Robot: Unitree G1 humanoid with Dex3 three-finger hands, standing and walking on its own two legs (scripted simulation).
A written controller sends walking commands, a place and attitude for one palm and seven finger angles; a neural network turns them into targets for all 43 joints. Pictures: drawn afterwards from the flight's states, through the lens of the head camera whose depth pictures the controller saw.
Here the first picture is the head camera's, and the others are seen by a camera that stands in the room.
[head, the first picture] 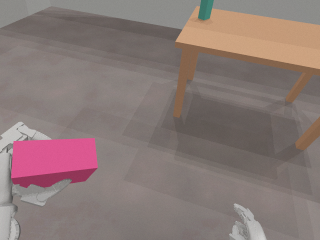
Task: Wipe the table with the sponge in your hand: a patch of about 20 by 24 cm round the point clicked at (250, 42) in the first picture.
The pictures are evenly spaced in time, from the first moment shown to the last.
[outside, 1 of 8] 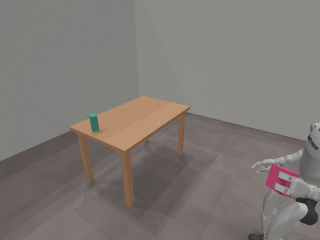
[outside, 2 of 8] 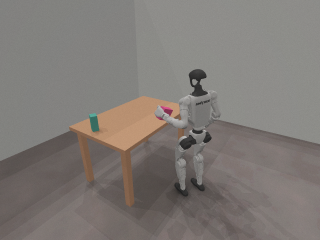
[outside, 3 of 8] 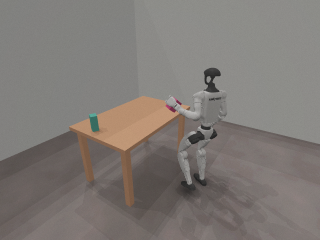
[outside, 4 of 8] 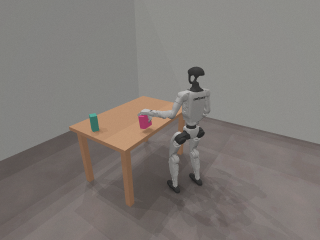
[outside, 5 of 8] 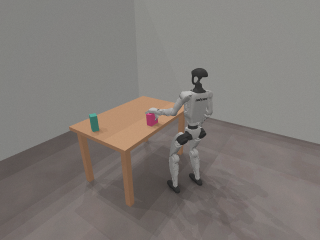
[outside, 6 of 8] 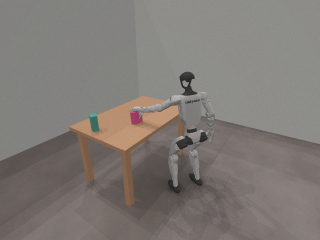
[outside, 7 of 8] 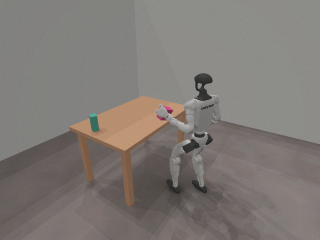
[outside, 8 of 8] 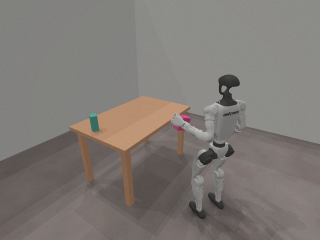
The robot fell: no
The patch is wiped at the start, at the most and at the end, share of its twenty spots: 0.00 1.00 1.00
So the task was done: yes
